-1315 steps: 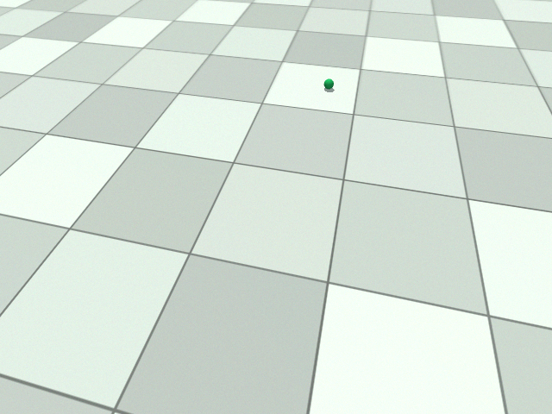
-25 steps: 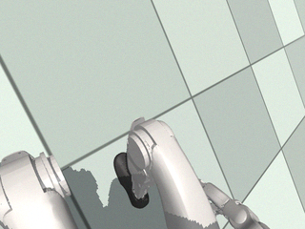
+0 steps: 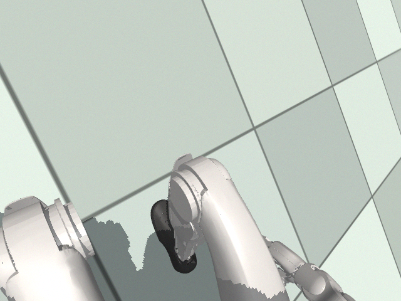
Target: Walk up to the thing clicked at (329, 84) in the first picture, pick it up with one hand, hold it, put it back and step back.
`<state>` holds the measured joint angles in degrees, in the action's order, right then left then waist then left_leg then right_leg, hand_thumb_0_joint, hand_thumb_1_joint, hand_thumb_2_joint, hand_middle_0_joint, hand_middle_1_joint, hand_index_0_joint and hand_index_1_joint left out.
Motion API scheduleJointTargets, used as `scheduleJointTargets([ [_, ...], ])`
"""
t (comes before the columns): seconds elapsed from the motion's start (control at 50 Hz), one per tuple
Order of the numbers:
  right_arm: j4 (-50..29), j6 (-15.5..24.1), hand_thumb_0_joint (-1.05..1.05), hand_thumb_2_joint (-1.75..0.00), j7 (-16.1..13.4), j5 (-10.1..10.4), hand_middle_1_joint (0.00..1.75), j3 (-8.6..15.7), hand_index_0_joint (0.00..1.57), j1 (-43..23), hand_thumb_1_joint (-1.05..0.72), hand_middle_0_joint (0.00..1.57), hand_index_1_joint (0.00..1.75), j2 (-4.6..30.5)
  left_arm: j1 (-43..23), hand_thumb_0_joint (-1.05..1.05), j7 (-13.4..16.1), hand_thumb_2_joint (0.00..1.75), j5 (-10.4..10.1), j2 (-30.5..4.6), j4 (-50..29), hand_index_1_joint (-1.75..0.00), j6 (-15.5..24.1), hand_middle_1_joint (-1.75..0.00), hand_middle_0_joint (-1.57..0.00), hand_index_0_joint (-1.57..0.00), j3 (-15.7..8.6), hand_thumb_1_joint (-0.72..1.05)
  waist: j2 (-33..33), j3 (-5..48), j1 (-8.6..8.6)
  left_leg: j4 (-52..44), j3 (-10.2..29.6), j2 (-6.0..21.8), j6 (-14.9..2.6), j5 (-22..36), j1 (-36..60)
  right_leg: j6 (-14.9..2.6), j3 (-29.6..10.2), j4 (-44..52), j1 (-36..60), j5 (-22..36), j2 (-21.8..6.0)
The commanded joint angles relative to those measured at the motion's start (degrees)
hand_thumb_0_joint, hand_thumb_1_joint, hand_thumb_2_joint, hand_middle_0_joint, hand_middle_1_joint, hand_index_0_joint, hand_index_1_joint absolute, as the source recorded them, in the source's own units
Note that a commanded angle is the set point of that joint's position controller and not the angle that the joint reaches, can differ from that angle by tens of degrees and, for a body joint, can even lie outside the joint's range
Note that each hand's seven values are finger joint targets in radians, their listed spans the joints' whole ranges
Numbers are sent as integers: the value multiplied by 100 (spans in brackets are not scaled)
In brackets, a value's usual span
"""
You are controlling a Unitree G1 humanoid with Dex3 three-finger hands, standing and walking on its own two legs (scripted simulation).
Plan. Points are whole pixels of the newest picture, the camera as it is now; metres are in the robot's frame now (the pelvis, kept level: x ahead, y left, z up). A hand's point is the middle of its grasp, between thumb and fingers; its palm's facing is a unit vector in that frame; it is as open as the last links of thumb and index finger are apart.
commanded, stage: settle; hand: left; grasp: from above
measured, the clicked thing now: out of the picture +0.43 +0.42 -0.27
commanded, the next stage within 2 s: lift in 0.74 s
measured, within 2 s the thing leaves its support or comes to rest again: leaves its support in 0.12 s
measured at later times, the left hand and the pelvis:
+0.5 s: hand out of the picture +0.41 +0.43 -0.16, palm faces -0.41 -0.16 -0.90, open 7.5 cm; pelvis +0.00 +0.00 +0.01, yaw +3 degrees
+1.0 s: hand out of the picture +0.41 +0.42 -0.11, palm faces -0.42 -0.16 -0.89, open 7.5 cm; pelvis -0.01 -0.01 +0.03, yaw +6 degrees
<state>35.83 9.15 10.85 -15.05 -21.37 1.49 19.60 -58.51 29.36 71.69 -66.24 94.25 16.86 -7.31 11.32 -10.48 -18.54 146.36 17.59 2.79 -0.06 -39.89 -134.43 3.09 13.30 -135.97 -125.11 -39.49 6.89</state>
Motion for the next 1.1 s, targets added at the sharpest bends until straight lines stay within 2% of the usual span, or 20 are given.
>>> scheduleJointTargets([
  [0.0,41,-1,0,-90,-100,39,30,674,20,900,-90,20,30,1893,-1346,0,120,48,-41,-1567,-953,-58,-38,-64,-98,-103,-53,68,-3857,3815,-106,-1613,-518,250,48,1382,3332,-434,426,1050,1544,1547,107],
  [0.06,6,-30,0,-90,-96,64,30,717,20,892,-90,20,30,1877,-1294,0,102,50,-129,-1646,-1300,-57,-80,-62,-101,-107,-235,72,-3986,4097,7,-1643,-568,230,65,1560,3389,-434,403,1028,1663,1709,86],
  [0.12,47,-55,0,-90,-79,112,30,801,20,917,-90,20,30,1828,-1314,0,-8,53,-108,-1521,-1421,-58,-163,-63,-103,-108,-172,73,-3988,4155,26,-1589,-629,236,35,1549,3365,-438,342,1080,1550,1685,101],
  [0.2,32,-120,0,-90,-56,145,30,918,20,972,-90,20,30,1772,-1220,0,-172,50,-241,-1381,-1692,-56,-287,-61,-101,-107,-226,72,-4028,4240,139,-1654,-723,194,18,1513,3255,-433,278,1158,1609,1705,76],
  [0.22,26,-127,0,-90,-51,185,30,944,20,1033,-90,20,30,1731,-1179,0,-260,49,-228,-1282,-1673,-56,-334,-61,-101,-106,-138,71,-3926,4207,100,-1667,-711,182,5,1447,3222,-444,256,1168,1560,1644,64],
  [0.28,8,-184,0,-90,-43,290,30,1103,20,1121,-90,20,30,1692,-1141,0,-503,47,-348,-1191,-1961,-55,-443,-60,-100,-105,-194,70,-3877,4300,239,-1766,-744,145,1,1391,3188,-454,194,1212,1472,1574,33],
  [0.38,-24,-357,0,-90,-68,452,30,1276,20,1310,-90,20,30,1586,-1046,0,-975,43,-458,-692,-2144,-53,-530,-59,-99,-105,36,70,-3520,4373,219,-1838,-780,111,-49,1280,3062,-442,91,1321,1532,1500,16],
  [0.44,-64,-488,0,-90,-117,574,30,1365,20,1375,-90,20,30,1566,-1114,0,-1210,43,-537,-649,-2382,-53,-513,-59,-100,-106,36,70,-3453,4346,307,-1973,-797,69,-44,1196,2993,-484,47,1365,1438,1398,-35],
  [0.46,-75,-527,0,-90,-133,589,30,1404,20,1425,-90,20,30,1584,-1039,0,-1299,43,-517,-598,-2372,-53,-509,-58,-100,-105,33,70,-3351,4305,274,-1981,-780,52,-40,1224,3028,-494,64,1386,1413,1383,-51],
  [0.52,-118,-671,0,-90,-199,677,30,1468,20,1449,-90,20,30,1507,-1167,0,-1475,42,-533,-577,-2787,-50,-444,-56,-102,-107,20,71,-3487,4582,402,-2088,-822,36,-33,1187,3214,-505,-12,1381,1418,1324,-75],
  [0.6,-133,-832,0,-90,-282,737,30,1532,20,1523,-90,20,30,1439,-1292,0,-1595,43,-523,-600,-3070,-51,-384,-56,-103,-108,-77,73,-3419,4744,454,-2069,-943,-5,-57,1290,3170,-522,-94,1472,1519,1368,-88],
  [0.62,-129,-857,0,-90,-318,738,30,1539,20,1532,-90,20,30,1439,-1153,0,-1606,43,-521,-520,-2876,-51,-390,-57,-103,-108,-61,73,-3251,4575,435,-2051,-968,-29,-75,1194,3062,-530,-92,1561,1422,1263,-90],
  [0.64,-157,-889,0,-90,-339,751,30,1546,20,1533,-90,20,30,1410,-1350,0,-1611,43,-548,-620,-3201,-50,-353,-55,-102,-108,-136,72,-3304,4758,478,-2068,-983,-20,-70,1187,3108,-538,-125,1550,1499,1243,-95],
  [0.72,-118,-987,0,-90,-426,770,30,1577,20,1569,-90,20,30,1381,-1323,0,-1653,46,-486,-686,-3189,-51,-335,-56,-103,-108,-222,73,-3380,4855,538,-2132,-1052,-60,-82,1222,3179,-538,-158,1580,1507,1241,-114],
  [0.82,-87,-1059,0,-90,-491,783,30,1616,20,1649,-90,20,30,1320,-1377,0,-1734,46,-485,-638,-3166,-53,-364,-58,-101,-106,-174,71,-3204,4915,502,-2189,-1100,-65,-125,1165,3204,-520,-231,1723,1590,1185,-117],
  [0.84,-82,-1068,0,-91,-503,778,30,1624,20,1641,-93,20,30,1319,-1295,0,-1748,38,-484,-599,-3074,-53,-382,-60,-104,-110,-148,72,-3154,4830,524,-2189,-1120,-62,-127,1145,3165,-527,-244,1747,1575,1160,-119],
  [0.88,-96,-1086,0,-90,-514,802,30,1651,20,1668,-91,20,30,1292,-1209,0,-1795,42,-534,-599,-3144,-51,-410,-58,-102,-108,-211,72,-3260,4980,612,-2324,-1141,-87,-121,1113,3234,-523,-245,1761,1658,1127,-131],
  [0.92,-103,-1096,0,-90,-533,824,30,1705,20,1682,-90,20,30,1282,-1149,0,-1890,40,-645,-445,-3201,-51,-479,-58,-101,-107,-120,72,-3358,5028,660,-2465,-1107,-71,-109,1013,3406,-544,-228,1771,1520,1041,-129],
  [0.98,-130,-1129,0,-90,-560,889,30,1799,20,1754,-91,20,30,1280,-1152,0,-2052,41,-783,-495,-3518,-51,-615,-57,-103,-109,-173,74,-3405,5212,746,-2596,-1164,-96,-124,1117,3561,-538,-286,1881,1650,1137,-159],
  [1.08,-180,-1223,0,-90,-605,999,30,1976,20,1832,-91,20,30,1238,-677,0,-2335,42,-926,-380,-4003,-49,-731,-55,-107,-113,-252,79,-3203,5482,904,-2786,-1200,-130,-132,1315,3878,-570,-388,2100,1839,1188,-188],
])
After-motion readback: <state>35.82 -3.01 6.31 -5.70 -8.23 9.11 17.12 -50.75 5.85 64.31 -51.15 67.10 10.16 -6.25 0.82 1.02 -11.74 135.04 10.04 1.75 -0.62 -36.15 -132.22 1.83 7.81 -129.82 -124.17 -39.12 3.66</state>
